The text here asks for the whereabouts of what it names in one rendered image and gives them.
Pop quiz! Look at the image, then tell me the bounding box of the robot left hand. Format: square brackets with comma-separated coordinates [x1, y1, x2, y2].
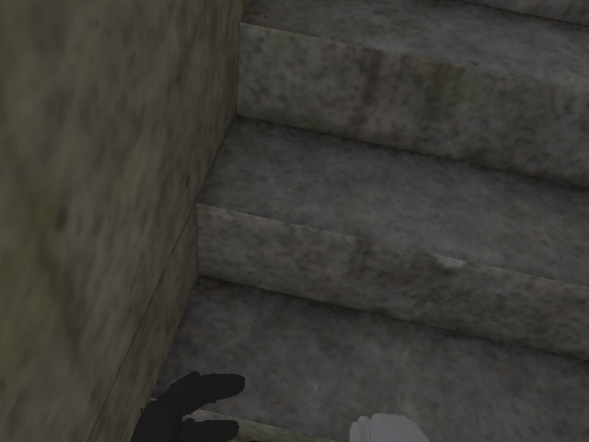
[130, 371, 259, 442]

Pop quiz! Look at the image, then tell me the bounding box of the right robot thigh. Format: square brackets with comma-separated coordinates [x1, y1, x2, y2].
[350, 413, 430, 442]

